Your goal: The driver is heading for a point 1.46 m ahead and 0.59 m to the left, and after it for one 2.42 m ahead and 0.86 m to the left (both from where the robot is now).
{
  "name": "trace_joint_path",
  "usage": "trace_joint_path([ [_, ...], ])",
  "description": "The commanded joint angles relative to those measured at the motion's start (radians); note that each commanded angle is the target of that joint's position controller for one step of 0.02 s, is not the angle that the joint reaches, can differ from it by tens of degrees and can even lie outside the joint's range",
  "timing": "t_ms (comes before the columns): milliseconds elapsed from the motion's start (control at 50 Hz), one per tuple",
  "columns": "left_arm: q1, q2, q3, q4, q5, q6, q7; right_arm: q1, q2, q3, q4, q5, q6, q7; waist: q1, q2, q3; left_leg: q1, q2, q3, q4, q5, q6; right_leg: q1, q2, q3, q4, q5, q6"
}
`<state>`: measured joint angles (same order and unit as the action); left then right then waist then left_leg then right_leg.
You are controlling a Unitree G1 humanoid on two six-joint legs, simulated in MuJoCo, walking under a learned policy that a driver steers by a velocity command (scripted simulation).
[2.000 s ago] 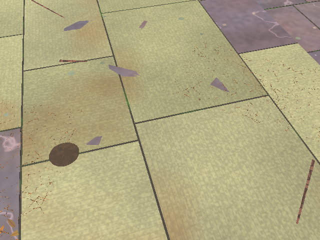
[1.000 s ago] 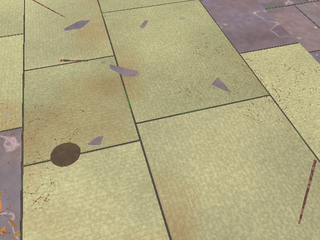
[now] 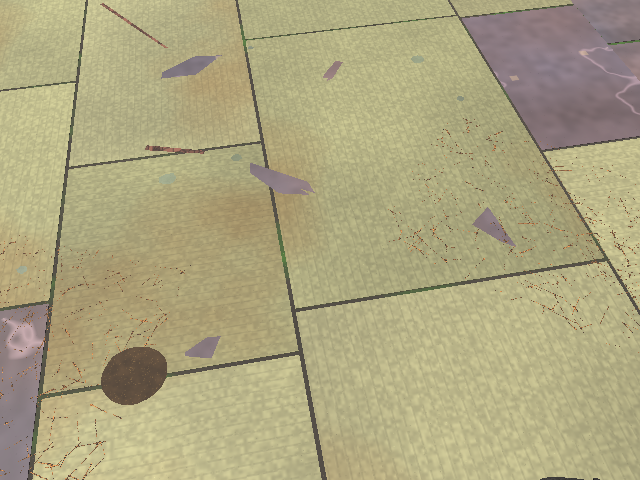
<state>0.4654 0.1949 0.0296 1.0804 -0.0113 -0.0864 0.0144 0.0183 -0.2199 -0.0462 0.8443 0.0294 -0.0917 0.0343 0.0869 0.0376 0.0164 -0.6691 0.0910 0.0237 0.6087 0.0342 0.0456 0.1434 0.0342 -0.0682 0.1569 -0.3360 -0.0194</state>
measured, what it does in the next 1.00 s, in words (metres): walks ahead, turning left: left foot, then right foot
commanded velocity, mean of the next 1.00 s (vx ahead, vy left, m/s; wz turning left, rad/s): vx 0.43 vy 0.00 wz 0.22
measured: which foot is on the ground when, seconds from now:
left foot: up 0.00-0.06, down 0.08-0.66, up 0.68-1.00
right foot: down 0.00-0.08, up 0.10-0.62, down 0.64-1.00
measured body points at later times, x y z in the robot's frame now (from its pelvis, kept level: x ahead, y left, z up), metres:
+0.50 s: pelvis +0.29 +0.04 +0.01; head +0.31 +0.04 +0.46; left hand +0.47 +0.28 -0.10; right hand +0.27 -0.22 -0.13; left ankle +0.22 +0.13 -0.73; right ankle +0.49 -0.13 -0.68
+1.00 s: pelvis +0.54 +0.00 +0.01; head +0.57 +0.01 +0.46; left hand +0.52 +0.28 -0.12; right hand +0.75 -0.22 -0.10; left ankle +0.64 +0.16 -0.68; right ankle +0.53 -0.11 -0.73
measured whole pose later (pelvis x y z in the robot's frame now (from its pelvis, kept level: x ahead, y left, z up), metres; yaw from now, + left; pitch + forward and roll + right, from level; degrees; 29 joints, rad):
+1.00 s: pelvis +0.54 +0.00 +0.01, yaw +15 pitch +1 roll -2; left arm 0.22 0.25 0.07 0.94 0.01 -0.07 0.04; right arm 0.13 -0.27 -0.09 0.79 0.01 -0.02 0.01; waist 0.04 0.04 0.05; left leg -0.64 0.09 0.01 0.77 -0.07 0.01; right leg -0.11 -0.01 -0.23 0.32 -0.23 -0.02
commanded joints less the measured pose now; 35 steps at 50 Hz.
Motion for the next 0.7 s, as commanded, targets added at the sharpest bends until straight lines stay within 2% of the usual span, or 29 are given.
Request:
trace_joint_path([
  [20,0.031,0.177,0.038,-0.025,-0.005,0.004,0.006,-0.098,-0.077,-0.013,-0.091,0.003,-0.024,0.018,-0.053,-0.119,0.109,0.031,-0.036,0.016,-0.067,-0.048,0.041,-0.042,-0.297,0.088,0.036,0.571,-0.136],
  [40,0.017,0.193,0.043,-0.031,-0.001,0.009,0.006,-0.045,-0.105,-0.025,-0.082,0.002,-0.025,0.018,-0.089,-0.144,0.058,0.123,-0.069,0.036,-0.062,-0.081,0.058,-0.021,-0.299,0.081,0.109,0.755,-0.125],
  [60,-0.002,0.202,0.046,-0.036,0.005,0.017,0.005,0.077,-0.143,-0.046,-0.051,0.003,-0.025,0.015,-0.160,-0.164,-0.025,0.284,-0.108,0.061,-0.055,-0.104,0.083,-0.028,-0.279,0.057,0.260,0.927,-0.109],
  [80,-0.020,0.190,0.040,-0.047,0.010,0.022,0.004,0.263,-0.189,-0.070,0.004,0.004,-0.020,0.007,-0.248,-0.160,-0.133,0.546,-0.109,0.052,-0.049,-0.094,0.114,-0.137,-0.232,0.025,0.488,0.936,-0.077],
  [100,0.019,0.127,0.020,-0.075,0.018,0.019,-0.001,0.429,-0.277,-0.091,0.043,-0.017,-0.015,-0.004,-0.263,0.001,-0.286,0.894,0.117,-0.255,-0.056,-0.183,0.199,-0.439,-0.140,-0.008,0.853,0.582,-0.039],
  [120,0.135,-0.012,-0.020,-0.066,0.003,-0.009,-0.013,0.462,-0.297,-0.087,0.060,-0.030,-0.017,0.007,-0.187,0.247,-0.456,1.110,0.318,-0.768,-0.249,-0.393,0.333,-0.710,0.037,0.122,1.148,-0.208,-0.005],
  [140,0.028,0.102,0.008,-0.082,-0.027,-0.036,-0.017,0.410,-0.201,-0.061,0.058,-0.022,-0.022,0.008,-0.207,0.160,-0.362,1.043,0.275,-0.767,-0.318,-0.419,0.272,-0.815,-0.016,0.219,1.251,-0.207,-0.029],
  [160,-0.074,0.151,0.020,-0.118,-0.044,-0.050,-0.017,0.315,-0.162,-0.048,0.045,-0.016,-0.025,0.006,-0.185,0.111,-0.206,0.889,0.248,-0.588,-0.324,-0.317,0.226,-0.867,-0.066,0.177,1.253,-0.126,-0.043],
  [180,-0.126,0.156,0.023,-0.131,-0.035,-0.055,-0.006,0.222,-0.141,-0.039,0.027,-0.020,-0.029,0.006,-0.148,-0.001,-0.142,0.723,0.219,-0.463,-0.345,-0.187,0.204,-0.820,-0.122,0.160,1.195,-0.027,-0.047],
  [200,-0.138,0.152,0.034,-0.130,-0.019,-0.046,0.001,0.177,-0.116,-0.032,0.024,-0.030,-0.033,0.011,-0.112,-0.020,-0.092,0.591,0.182,-0.365,-0.371,-0.091,0.190,-0.762,-0.156,0.153,1.139,0.023,-0.047],
  [220,-0.102,0.132,0.037,-0.124,-0.015,-0.030,0.002,0.166,-0.092,-0.025,0.033,-0.040,-0.036,0.014,-0.076,0.005,-0.086,0.521,0.156,-0.306,-0.401,-0.074,0.186,-0.701,-0.182,0.161,1.107,0.051,-0.051],
  [240,-0.080,0.107,0.036,-0.119,-0.015,-0.015,0.002,0.175,-0.085,-0.023,0.045,-0.039,-0.037,0.015,-0.063,0.019,-0.073,0.485,0.143,-0.275,-0.430,-0.076,0.196,-0.678,-0.189,0.156,1.075,0.057,-0.049],
  [260,-0.079,0.095,0.036,-0.120,-0.015,-0.005,0.003,0.190,-0.092,-0.024,0.057,-0.035,-0.039,0.012,-0.055,0.023,-0.052,0.454,0.135,-0.242,-0.456,-0.072,0.205,-0.679,-0.196,0.146,1.041,0.060,-0.044],
  [300,-0.148,0.107,0.042,-0.148,-0.008,0.007,0.006,0.218,-0.125,-0.029,0.071,-0.034,-0.040,-0.003,-0.055,0.017,-0.004,0.431,0.130,-0.200,-0.496,-0.073,0.213,-0.744,-0.208,0.135,0.956,0.123,-0.025],
  [360,-0.277,0.117,0.047,-0.191,0.005,0.006,0.004,0.276,-0.148,-0.033,0.086,-0.031,-0.030,-0.026,-0.085,0.002,0.031,0.484,0.124,-0.168,-0.520,-0.071,0.203,-0.854,-0.209,0.126,0.775,0.284,0.004],
  [440,-0.425,0.098,0.039,-0.230,0.002,-0.008,-0.010,0.343,-0.160,-0.034,0.103,-0.019,-0.020,-0.038,-0.133,0.009,0.053,0.515,0.089,-0.101,-0.518,-0.061,0.165,-0.812,-0.158,0.080,0.524,0.452,0.011],
  [500,-0.517,0.100,0.033,-0.262,-0.006,-0.016,-0.023,0.402,-0.167,-0.037,0.125,-0.010,-0.009,-0.040,-0.161,0.011,0.074,0.580,0.108,-0.123,-0.478,-0.073,0.164,-0.802,-0.127,0.077,0.420,0.434,0.018],
  [540,-0.549,0.111,0.033,-0.282,-0.009,-0.027,-0.035,0.416,-0.174,-0.042,0.131,-0.006,0.001,-0.045,-0.159,0.019,0.080,0.631,0.135,-0.150,-0.429,-0.070,0.159,-0.793,-0.116,0.091,0.366,0.391,0.010],
  [580,-0.517,0.142,0.042,-0.283,-0.011,-0.038,-0.042,0.401,-0.187,-0.050,0.127,-0.004,0.010,-0.051,-0.126,0.040,0.058,0.659,0.158,-0.186,-0.376,-0.038,0.140,-0.716,-0.101,0.097,0.328,0.332,-0.003],
  [600,-0.469,0.162,0.050,-0.274,-0.012,-0.044,-0.042,0.383,-0.195,-0.054,0.121,-0.004,0.014,-0.051,-0.094,0.056,0.032,0.659,0.157,-0.194,-0.327,0.034,0.130,-0.637,-0.083,0.083,0.317,0.296,-0.013],
  [620,-0.359,0.194,0.069,-0.244,-0.010,-0.048,-0.037,0.361,-0.186,-0.050,0.112,-0.006,0.018,-0.051,-0.034,0.054,-0.031,0.642,0.116,-0.170,-0.206,0.166,0.107,-0.484,-0.058,0.059,0.294,0.274,-0.034],
  [640,-0.177,0.253,0.093,-0.202,0.001,-0.052,-0.028,0.347,-0.146,-0.035,0.093,-0.016,0.017,-0.048,0.041,0.026,-0.170,0.522,0.051,-0.125,0.031,0.138,0.072,-0.204,-0.127,0.116,0.337,0.285,-0.080],
  [660,-0.030,0.357,0.118,-0.183,0.022,-0.046,-0.020,0.428,-0.043,-0.008,0.062,-0.024,0.006,-0.045,0.033,-0.185,-0.347,0.172,-0.089,-0.040,0.420,-0.200,0.002,0.199,-0.386,0.460,0.328,0.212,-0.192],
  [680,-0.012,0.316,0.104,-0.174,0.023,-0.040,-0.026,0.467,-0.030,-0.001,0.062,0.003,-0.011,-0.042,0.019,-0.359,-0.442,-0.019,-0.142,-0.130,0.636,-0.623,-0.008,0.283,-0.489,0.799,0.167,0.067,-0.267],
  [700,-0.089,0.228,0.078,-0.193,0.017,-0.040,-0.025,0.402,-0.140,-0.028,0.055,0.027,-0.016,-0.043,0.015,-0.245,-0.299,-0.101,-0.078,-0.179,0.731,-0.574,0.004,0.164,-0.453,0.682,0.147,-0.005,-0.216],
])
Keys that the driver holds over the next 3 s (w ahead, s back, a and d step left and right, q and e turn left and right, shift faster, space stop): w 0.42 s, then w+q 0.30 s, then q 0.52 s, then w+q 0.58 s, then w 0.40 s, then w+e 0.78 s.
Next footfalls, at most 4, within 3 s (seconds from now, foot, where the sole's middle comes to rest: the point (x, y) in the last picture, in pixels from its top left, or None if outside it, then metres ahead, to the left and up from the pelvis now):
0.08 left None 0.26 0.13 -0.77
0.64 right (418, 440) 0.57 -0.11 -0.77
1.12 left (296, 379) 0.68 0.16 -0.77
1.56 right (388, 349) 0.77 -0.04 -0.77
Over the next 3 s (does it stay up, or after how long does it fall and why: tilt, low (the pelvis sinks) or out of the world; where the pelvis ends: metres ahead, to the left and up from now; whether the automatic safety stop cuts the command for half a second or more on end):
stays up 1.18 0.58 0.00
